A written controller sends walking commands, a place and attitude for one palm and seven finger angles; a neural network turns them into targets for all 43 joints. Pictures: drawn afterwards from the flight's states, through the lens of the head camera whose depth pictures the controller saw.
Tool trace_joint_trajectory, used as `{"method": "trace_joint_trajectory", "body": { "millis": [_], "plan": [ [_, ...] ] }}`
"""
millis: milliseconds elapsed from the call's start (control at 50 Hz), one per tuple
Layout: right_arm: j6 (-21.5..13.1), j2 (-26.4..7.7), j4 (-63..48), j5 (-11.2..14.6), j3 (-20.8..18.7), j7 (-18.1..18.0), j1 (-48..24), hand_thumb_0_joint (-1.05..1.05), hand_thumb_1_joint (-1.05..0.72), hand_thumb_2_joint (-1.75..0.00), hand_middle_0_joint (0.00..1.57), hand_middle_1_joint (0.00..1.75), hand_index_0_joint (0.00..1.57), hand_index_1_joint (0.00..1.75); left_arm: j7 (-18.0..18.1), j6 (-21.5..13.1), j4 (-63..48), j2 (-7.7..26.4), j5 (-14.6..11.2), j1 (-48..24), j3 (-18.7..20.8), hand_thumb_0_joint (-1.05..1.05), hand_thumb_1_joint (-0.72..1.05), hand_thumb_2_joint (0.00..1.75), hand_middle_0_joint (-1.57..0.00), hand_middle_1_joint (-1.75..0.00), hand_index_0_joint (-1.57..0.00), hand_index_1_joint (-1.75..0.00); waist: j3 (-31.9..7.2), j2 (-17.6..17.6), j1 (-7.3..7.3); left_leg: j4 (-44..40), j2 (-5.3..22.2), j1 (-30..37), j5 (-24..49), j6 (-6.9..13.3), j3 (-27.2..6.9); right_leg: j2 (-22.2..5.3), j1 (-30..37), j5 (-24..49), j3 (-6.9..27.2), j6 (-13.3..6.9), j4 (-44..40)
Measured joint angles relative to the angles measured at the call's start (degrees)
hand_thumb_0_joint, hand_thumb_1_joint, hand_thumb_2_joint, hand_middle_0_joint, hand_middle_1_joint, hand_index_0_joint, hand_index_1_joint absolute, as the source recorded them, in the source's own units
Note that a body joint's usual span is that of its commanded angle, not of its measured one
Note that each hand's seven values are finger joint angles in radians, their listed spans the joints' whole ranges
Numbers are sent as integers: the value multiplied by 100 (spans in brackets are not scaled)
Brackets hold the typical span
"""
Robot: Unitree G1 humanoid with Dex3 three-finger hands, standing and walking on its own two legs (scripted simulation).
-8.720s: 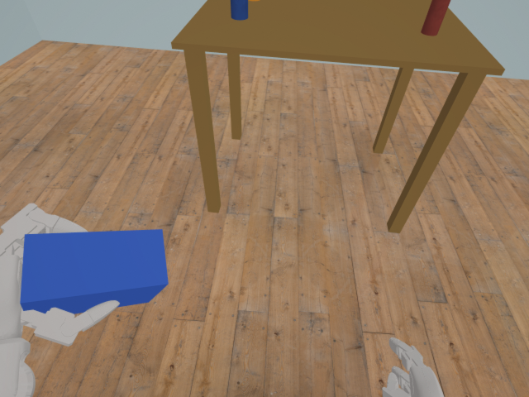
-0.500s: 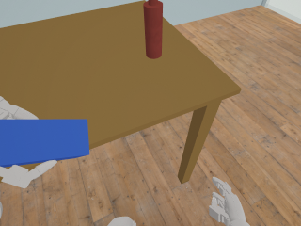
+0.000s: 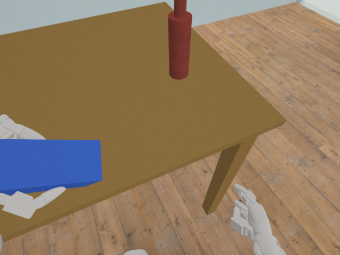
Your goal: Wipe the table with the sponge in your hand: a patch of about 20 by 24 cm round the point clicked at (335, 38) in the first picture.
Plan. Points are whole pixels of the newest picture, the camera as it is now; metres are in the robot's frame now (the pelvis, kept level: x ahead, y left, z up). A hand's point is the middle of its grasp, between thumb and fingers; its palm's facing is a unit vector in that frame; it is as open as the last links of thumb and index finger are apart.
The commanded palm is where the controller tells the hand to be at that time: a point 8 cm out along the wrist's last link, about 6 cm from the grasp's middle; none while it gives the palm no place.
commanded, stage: come to a stop and stand still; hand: left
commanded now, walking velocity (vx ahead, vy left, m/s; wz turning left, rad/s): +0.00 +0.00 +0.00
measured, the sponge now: (66, 166) +0.23 +0.19 +0.16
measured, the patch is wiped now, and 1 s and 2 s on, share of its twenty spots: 0.00 0.00 0.00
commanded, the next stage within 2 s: look again from close up in 1.62 s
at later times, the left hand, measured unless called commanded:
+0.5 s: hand (1, 164) +0.22 +0.28 +0.18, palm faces +0.42 -0.82 -0.39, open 10.5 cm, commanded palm +0.15 +0.29 +0.18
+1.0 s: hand out of the picture +0.24 +0.31 +0.17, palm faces +0.41 -0.84 -0.35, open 10.5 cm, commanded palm +0.18 +0.35 +0.18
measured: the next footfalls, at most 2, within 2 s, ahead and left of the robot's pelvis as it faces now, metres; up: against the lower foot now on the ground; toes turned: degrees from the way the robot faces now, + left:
none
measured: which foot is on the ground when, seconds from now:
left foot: down 0.00-1.00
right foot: down 0.00-1.00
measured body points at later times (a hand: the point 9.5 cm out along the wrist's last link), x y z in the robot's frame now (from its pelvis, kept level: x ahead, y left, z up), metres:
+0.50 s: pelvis -0.02 +0.02 +0.01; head -0.01 +0.03 +0.46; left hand +0.19 +0.33 +0.20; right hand +0.14 -0.23 -0.07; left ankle +0.02 +0.12 -0.73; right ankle +0.04 -0.07 -0.73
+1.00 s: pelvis +0.02 +0.06 +0.01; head +0.04 +0.09 +0.45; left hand +0.21 +0.36 +0.19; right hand +0.21 -0.13 -0.06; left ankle +0.02 +0.12 -0.73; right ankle +0.04 -0.07 -0.73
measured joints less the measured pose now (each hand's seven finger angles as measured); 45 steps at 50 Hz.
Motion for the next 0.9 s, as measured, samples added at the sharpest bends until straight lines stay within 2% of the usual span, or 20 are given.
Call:
{"method": "trace_joint_trajectory", "body": {
  "millis": [40, 100, 140, 240, 320, 340, 360, 380, 420, 480, 540, 580, 640, 700, 780, 840, 900],
  "plan": [
    [80, -78, 88, 21, -14, -34, 87, 1, -91, -90, 20, 30, 20, 30, 18, 51, 59, -50, -33, 190, 17, -2, -53, 100, -68, -135, -71, -134, -161, 85, 72, 106, -49, -98, -204, -40, -152, 57, -25, 38, 13, -75, -134],
    [196, -232, 327, 37, -56, -123, 230, 1, -90, -90, 20, 30, 20, 30, 93, 188, 351, -255, -79, 230, -62, -2, -53, 100, -69, -135, -71, -134, -404, 134, 172, 215, -207, -33, -295, -23, -359, 93, -36, 109, 68, -85, -275],
    [254, -360, 480, 32, -94, -198, 351, 1, -91, -90, 20, 30, 20, 30, 164, 271, 582, -435, -138, 78, -160, -2, -53, 100, -69, -135, -71, -134, -565, 199, 178, -35, -234, 163, -321, 42, -455, 130, -23, 127, 23, -68, -337],
    [398, -480, 736, 31, -147, -330, 482, 1, -91, -90, 20, 30, 20, 30, 309, 432, 1004, -745, -82, -524, -357, -2, -53, 100, -69, -135, -71, -134, -604, -22, 175, -395, -335, 431, -105, 61, -478, 39, 218, 246, 7, -22, -579],
    [427, -497, 598, 26, -171, -363, 481, 1, -91, -90, 20, 30, 20, 30, 334, 476, 967, -704, -4, -521, -495, -2, -53, 100, -69, -135, -71, -134, -619, -111, 17, -579, -358, 552, 3, 77, -440, 21, 325, 366, 46, 4, -749],
    [339, -477, 500, 29, -234, -372, 557, 1, -91, -90, 20, 30, 20, 30, 169, 477, 984, -472, 186, -774, -464, -2, -53, 100, -69, -135, -71, -134, -570, -131, 57, -496, -339, 466, 15, 96, -456, 29, 307, 393, 11, 86, -773],
    [221, -445, 468, 43, -259, -363, 623, 1, -91, -90, 20, 30, 20, 30, 5, 259, 1192, -116, 297, -1191, -361, -2, -53, 100, -69, -135, -71, -134, -550, -206, 112, -366, -342, 302, 31, 151, -480, 20, 200, 406, -43, 117, -725],
    [160, -420, 471, 54, -251, -318, 627, 1, -91, -90, 20, 30, 20, 30, -72, 18, 1437, 174, 284, -1534, -213, -2, -53, 100, -69, -135, -71, -134, -521, -263, 145, -260, -334, 187, 20, 169, -516, 37, 121, 426, -79, 88, -700],
    [137, -411, 442, 106, -227, -179, 557, 1, -91, -90, 20, 30, 20, 30, -65, -283, 1770, 445, 110, -1740, 117, -2, -53, 100, -69, -135, -71, -134, -472, -296, 133, -186, -296, 98, -95, 142, -506, 99, 10, 489, -31, 24, -680],
    [88, -472, 330, 133, -250, -32, 607, 1, -91, -90, 20, 30, 20, 30, -66, -419, 1720, 257, -54, -1285, 230, -2, -53, 100, -68, -135, -71, -134, -470, -267, 50, -209, -348, 99, -31, 180, -367, 45, -50, 500, 118, 125, -639],
    [9, -527, 341, 134, -256, 11, 746, 1, -91, -90, 20, 30, 20, 30, -76, -515, 1314, -177, -125, -538, -139, -2, -53, 100, -68, -135, -71, -134, -517, -240, 44, -327, -447, 211, -27, 297, -225, -66, -67, 270, 234, 245, -514],
    [-33, -497, 378, 118, -237, -13, 865, 1, -91, -90, 20, 30, 20, 30, -93, -564, 1034, -385, -98, -316, -331, -2, -53, 100, -68, -135, -71, -134, -541, -291, 92, -389, -525, 267, -20, 370, -201, -142, -61, 103, 258, 300, -439],
    [-75, -368, 475, 90, -147, -40, 917, 1, -91, -90, 20, 30, 20, 30, -151, -640, 878, -351, -6, -403, -402, -2, -53, 100, -68, -135, -71, -134, -498, -462, 190, -425, -642, 341, -12, 460, -199, -243, -58, -32, 285, 358, -285],
    [-127, -231, 490, 78, -76, -19, 876, 1, -91, -90, 20, 30, 20, 30, -169, -657, 1081, -269, 119, -822, -308, -2, -53, 100, -68, -135, -71, -134, -429, -568, 255, -410, -760, 394, -30, 526, -219, -307, -72, -170, 360, 390, -82],
    [-186, -108, 419, 60, -12, 73, 724, 1, -91, -90, 20, 30, 20, 30, -163, -585, 1367, -285, 201, -1173, -133, -2, -53, 100, -68, -135, -71, -134, -363, -530, 220, -340, -866, 420, -100, 590, -245, -351, -16, -36, 439, 398, -58],
    [-211, -47, 388, 40, 44, 156, 612, 1, -90, -90, 20, 30, 20, 30, -169, -575, 1237, -339, 212, -1026, -112, -2, -53, 100, -68, -135, -71, -134, -361, -484, 180, -344, -880, 469, -158, 605, -249, -361, 79, 120, 452, 459, -180],
    [-230, -21, 339, 30, 61, 196, 574, 1, -90, -90, 20, 30, 20, 30, -188, -610, 1016, -380, 226, -809, -181, -2, -53, 100, -68, -135, -71, -134, -395, -483, 205, -425, -886, 511, -185, 598, -251, -364, 120, 60, 458, 479, -259]
  ]
}}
